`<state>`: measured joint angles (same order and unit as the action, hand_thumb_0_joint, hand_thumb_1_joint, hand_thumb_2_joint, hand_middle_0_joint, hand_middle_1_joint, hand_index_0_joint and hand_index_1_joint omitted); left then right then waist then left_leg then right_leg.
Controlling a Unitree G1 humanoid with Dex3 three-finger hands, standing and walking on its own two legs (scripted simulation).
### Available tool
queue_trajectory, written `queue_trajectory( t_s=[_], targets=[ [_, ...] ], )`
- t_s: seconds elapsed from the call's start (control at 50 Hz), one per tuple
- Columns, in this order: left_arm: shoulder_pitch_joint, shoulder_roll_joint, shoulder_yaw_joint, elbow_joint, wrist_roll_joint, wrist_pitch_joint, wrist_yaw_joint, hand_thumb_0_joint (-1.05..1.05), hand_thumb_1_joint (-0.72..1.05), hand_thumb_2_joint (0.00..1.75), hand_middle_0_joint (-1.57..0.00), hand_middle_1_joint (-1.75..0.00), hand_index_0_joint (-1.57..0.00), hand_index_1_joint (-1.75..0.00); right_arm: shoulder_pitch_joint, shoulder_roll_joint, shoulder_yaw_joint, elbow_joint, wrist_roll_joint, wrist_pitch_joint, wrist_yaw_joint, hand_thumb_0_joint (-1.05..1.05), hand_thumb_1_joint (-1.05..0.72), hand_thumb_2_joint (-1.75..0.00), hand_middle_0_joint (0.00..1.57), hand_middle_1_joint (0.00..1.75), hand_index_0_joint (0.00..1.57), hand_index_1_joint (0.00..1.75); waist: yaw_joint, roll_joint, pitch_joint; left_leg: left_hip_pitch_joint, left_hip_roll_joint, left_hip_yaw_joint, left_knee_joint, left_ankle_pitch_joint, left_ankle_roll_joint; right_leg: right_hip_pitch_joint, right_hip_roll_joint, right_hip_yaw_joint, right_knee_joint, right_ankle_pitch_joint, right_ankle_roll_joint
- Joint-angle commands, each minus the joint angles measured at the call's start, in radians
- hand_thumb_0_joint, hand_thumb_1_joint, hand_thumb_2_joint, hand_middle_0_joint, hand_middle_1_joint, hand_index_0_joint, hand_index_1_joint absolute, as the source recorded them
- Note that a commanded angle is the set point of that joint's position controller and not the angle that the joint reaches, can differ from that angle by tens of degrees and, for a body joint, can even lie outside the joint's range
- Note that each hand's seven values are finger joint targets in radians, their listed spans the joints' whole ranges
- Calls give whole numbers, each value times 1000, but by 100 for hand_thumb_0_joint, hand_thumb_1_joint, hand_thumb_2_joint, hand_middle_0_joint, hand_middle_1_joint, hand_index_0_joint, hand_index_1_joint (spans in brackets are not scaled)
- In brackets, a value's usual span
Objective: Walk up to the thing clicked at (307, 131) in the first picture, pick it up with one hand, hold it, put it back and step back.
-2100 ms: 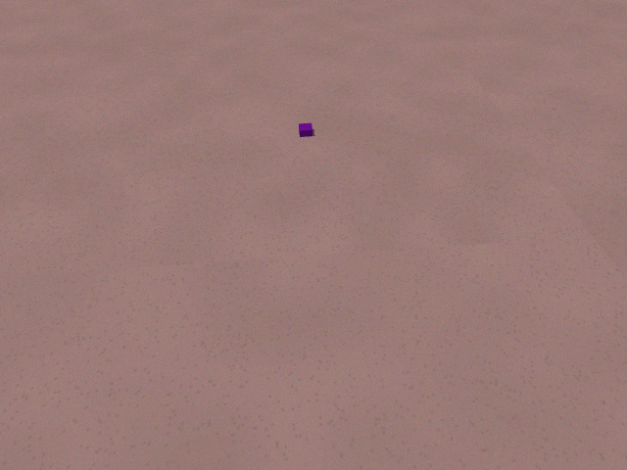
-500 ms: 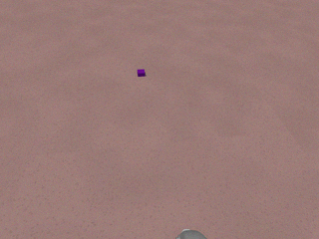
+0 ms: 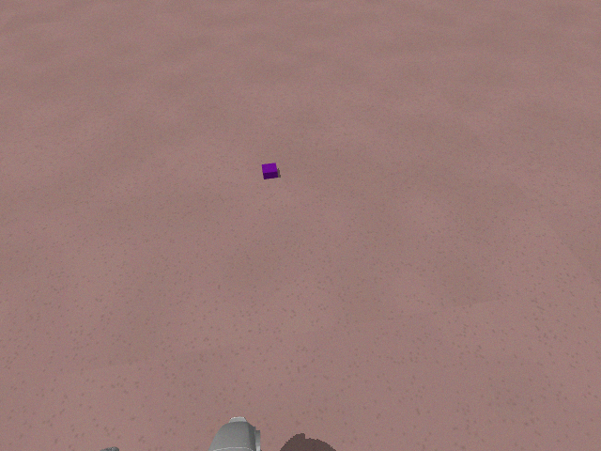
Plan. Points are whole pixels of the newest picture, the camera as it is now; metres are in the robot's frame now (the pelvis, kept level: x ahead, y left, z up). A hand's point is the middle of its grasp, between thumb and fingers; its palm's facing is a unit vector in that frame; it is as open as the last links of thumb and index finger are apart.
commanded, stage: walk up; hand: left
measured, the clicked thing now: (269, 171) +1.48 +0.19 -0.75
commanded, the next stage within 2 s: none
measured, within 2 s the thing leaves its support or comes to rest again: neither
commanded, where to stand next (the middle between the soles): +1.10 -0.04 m, yaw +0 degrees
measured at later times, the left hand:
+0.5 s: hand (142, 322) +0.35 +0.31 -0.14, palm faces -0.12 -0.93 -0.34, open 7.4 cm
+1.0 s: hand (180, 247) +0.53 +0.28 -0.15, palm faces -0.02 -0.93 -0.36, open 7.4 cm
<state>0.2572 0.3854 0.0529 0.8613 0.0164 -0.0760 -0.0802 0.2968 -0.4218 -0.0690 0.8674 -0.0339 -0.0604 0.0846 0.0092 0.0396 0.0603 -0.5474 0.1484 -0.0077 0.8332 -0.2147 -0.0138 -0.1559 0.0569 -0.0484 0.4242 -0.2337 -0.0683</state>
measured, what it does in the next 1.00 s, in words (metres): walks ahead: left foot, then right foot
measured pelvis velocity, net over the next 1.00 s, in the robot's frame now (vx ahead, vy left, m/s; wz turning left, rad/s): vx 0.50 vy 0.00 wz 0.00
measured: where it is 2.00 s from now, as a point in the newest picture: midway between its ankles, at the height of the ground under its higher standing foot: (319, 271)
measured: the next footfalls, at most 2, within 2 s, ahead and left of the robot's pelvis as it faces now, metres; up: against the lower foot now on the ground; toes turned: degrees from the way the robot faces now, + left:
left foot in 0.16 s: +0.27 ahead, +0.18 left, +0.00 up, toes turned +5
right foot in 0.60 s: +0.48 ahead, -0.12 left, +0.00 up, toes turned -7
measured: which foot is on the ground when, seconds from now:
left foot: up 0.00-0.14, down 0.16-0.62, up 0.64-0.98, down 1.00-1.00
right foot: down 0.00-0.18, up 0.20-0.58, down 0.60-1.00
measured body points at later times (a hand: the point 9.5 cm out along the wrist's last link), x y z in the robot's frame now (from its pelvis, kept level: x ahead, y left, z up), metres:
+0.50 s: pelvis +0.27 +0.04 +0.00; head +0.28 +0.05 +0.45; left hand +0.36 +0.36 -0.12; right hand +0.31 -0.28 -0.10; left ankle +0.23 +0.18 -0.74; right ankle +0.39 -0.12 -0.71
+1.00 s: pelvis +0.50 +0.00 -0.01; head +0.52 +0.01 +0.44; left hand +0.53 +0.33 -0.12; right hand +0.59 -0.32 -0.11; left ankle +0.62 +0.13 -0.74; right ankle +0.44 -0.12 -0.74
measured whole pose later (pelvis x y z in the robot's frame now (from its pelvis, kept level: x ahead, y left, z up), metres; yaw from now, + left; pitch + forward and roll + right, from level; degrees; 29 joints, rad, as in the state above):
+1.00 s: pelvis +0.50 +0.00 -0.01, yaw +0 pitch -2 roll -2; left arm 0.35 0.43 0.05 0.86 0.02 -0.08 -0.06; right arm 0.26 -0.42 -0.06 0.89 -0.02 -0.07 0.09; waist 0.05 0.02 0.06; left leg -0.43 0.08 0.06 0.58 -0.19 0.01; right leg -0.12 -0.02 -0.11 0.55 -0.40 -0.01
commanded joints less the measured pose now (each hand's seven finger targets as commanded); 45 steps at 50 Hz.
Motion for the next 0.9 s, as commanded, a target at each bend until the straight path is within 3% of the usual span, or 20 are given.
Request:
queue_trajectory(
  t_s=[0.0, 0.08, 0.12, 0.14, 0.16, 0.18, 0.22, 0.28, 0.36, 0.46, 0.52, 0.56, 0.58, 0.6, 0.62, 0.64, 0.66, 0.72, 0.8, 0.88],
  targets=[
    [-10, 284, 91, -91, -6, -35, 12, 0, 90, 90, -20, -30, -20, -30, -93, -166, -57, -92, 0, -29, -4, 0, -90, -90, 20, 30, 20, 30, 45, -150, 27, 59, 7, 28, -178, 136, -5, -111, -240, 198, -233, -218, -122],
    [-20, 301, 85, -87, -6, -29, 16, 0, 90, 90, -20, -30, -20, -30, -96, -179, -65, -81, 7, -43, -6, 0, -90, -90, 20, 30, 20, 30, 19, -123, 23, 226, -24, 54, -250, 132, 23, -146, -261, 182, -158, -127, -122],
    [12, 278, 71, -83, -2, -26, 23, 0, 90, 90, -20, -30, -20, -30, 27, -212, -78, -39, 6, -54, -18, 0, -90, -90, 20, 30, 20, 30, -45, -21, -51, 435, -85, 75, -324, 19, 49, -141, -206, 124, 107, 132, -85],
    [54, 237, 56, -83, -3, -22, 28, 0, 90, 90, -20, -30, -20, -30, 177, -262, -97, -6, -9, -62, -31, 0, -90, -90, 20, 30, 20, 30, -114, 107, -141, 620, -43, 0, -372, -83, 94, -217, -143, 70, 406, 195, -46],
    [126, 152, 34, -94, -29, -18, 35, 0, 90, 90, -20, -30, -20, -30, 241, -347, -119, -20, -26, -71, -43, 0, -90, -90, 20, 30, 20, 30, -115, 326, -227, 795, 219, -415, -453, -200, 182, -449, -19, 31, 705, -95, 16],
    [112, 242, 55, -72, -30, -16, 49, 0, 90, 90, -20, -30, -20, -30, 210, -373, -127, -34, 15, -65, -41, 0, -90, -90, 20, 30, 20, 30, -112, 200, -229, 777, 322, -680, -571, -270, 288, -548, 13, 123, 799, -300, 5],
    [70, 281, 48, -51, -22, -19, 50, 0, 90, 90, -20, -30, -20, -30, 97, -308, -100, -69, 40, -55, -50, 0, -90, -90, 20, 30, 20, 30, -63, 36, -112, 601, 251, -399, -551, -160, 241, -525, -84, 192, 814, -175, 18],
    [133, 256, 47, -4, -25, -6, 25, 0, 90, 90, -20, -30, -20, -30, 4, -254, -68, -91, 40, -60, -51, 0, -90, -90, 20, 30, 20, 30, -7, 118, -28, 402, 150, -133, -572, 7, 200, -410, -156, 116, 651, -102, 44],
    [28, 229, 49, -43, -6, 4, -3, 0, 90, 90, -20, -30, -20, -30, 27, -274, -70, -104, 32, -65, -49, 0, -90, -90, 20, 30, 20, 30, -33, 115, 3, 400, 157, -81, -596, 33, 255, -415, -185, 57, 434, -78, 77],
    [-72, 213, 57, -57, -1, 4, -19, 0, 90, 90, -20, -30, -20, -30, 5, -274, -67, -106, 35, -63, -45, 0, -90, -90, 20, 30, 20, 30, -38, 105, 19, 331, 103, -8, -586, -50, 199, -301, -160, 4, 236, 113, 57],
    [-49, 213, 64, -39, -1, -2, -19, 0, 90, 90, -20, -30, -20, -30, -35, -280, -68, -113, 35, -52, -51, 0, -90, -90, 20, 30, 20, 30, 5, 68, -3, 274, 115, 10, -484, -13, 185, -132, -134, -29, 181, 126, 42],
    [116, 261, 95, 5, 1, -14, 0, 0, 90, 90, -20, -30, -20, -30, -1, -223, -45, -107, 28, -48, -58, 0, -90, -90, 20, 30, 20, 30, 93, -83, -118, 226, 40, 69, -144, 162, 129, 139, -95, -5, 135, 33, 13],
    [229, 332, 121, 18, 9, -24, 16, 0, 90, 90, -20, -30, -20, -30, 68, -148, -20, -108, 31, -47, -57, 0, -90, -90, 20, 30, 20, 30, 132, -299, -194, 116, -48, 121, 171, 37, 91, 268, -231, 197, 10, -196, -18],
    [226, 424, 127, -10, 0, -31, 26, 0, 90, 90, -20, -30, -20, -30, 70, -145, -13, -129, 44, -46, -58, 0, -90, -90, 20, 30, 20, 30, 114, -396, -179, -133, -183, 97, 359, -293, 47, 346, -483, 701, -182, -234, -140],
    [178, 413, 118, -20, -18, -26, 30, 0, 90, 90, -20, -30, -20, -30, -4, -235, -37, -106, 29, -35, -70, 0, -90, -90, 20, 30, 20, 30, 119, -249, -123, -158, -112, -17, 437, -301, 49, 255, -510, 737, -178, -207, -203],
    [123, 370, 110, -31, -30, -22, 37, 0, 90, 90, -20, -30, -20, -30, 4, -242, -38, -78, 41, -33, -70, 0, -90, -90, 20, 30, 20, 30, 84, -157, -76, -133, -83, -79, 426, -216, 47, 193, -458, 577, -147, -72, -194],
    [75, 335, 98, -40, -30, -23, 43, 0, 90, 90, -20, -30, -20, -30, 16, -221, -35, -60, 49, -32, -66, 0, -90, -90, 20, 30, 20, 30, 56, -148, -53, -99, -71, -65, 393, -175, 57, 128, -400, 432, -120, 31, -175],
    [34, 273, 75, -55, -21, -30, 43, 0, 90, 90, -20, -30, -20, -30, 67, -202, -36, -24, 35, -20, -45, 0, -90, -90, 20, 30, 20, 30, 7, -199, -22, 8, -53, -27, 236, -100, 42, -14, -307, 220, -138, 145, -140],
    [11, 295, 83, -91, -7, -36, 38, 0, 90, 90, -20, -30, -20, -30, -4, -183, -42, -47, 17, -13, -20, 0, -90, -90, 20, 30, 20, 30, 14, -191, 10, 25, -33, 24, -13, -65, 10, -77, -321, 157, -184, -46, -174],
    [29, 300, 79, -104, -4, -34, 32, 0, 90, 90, -20, -30, -20, -30, -76, -167, -44, -69, 17, -26, -12, 0, -90, -90, 20, 30, 20, 30, 37, -164, -11, 127, -46, 50, -194, 58, 18, -74, -318, 140, -150, -73, -149]
  ],
)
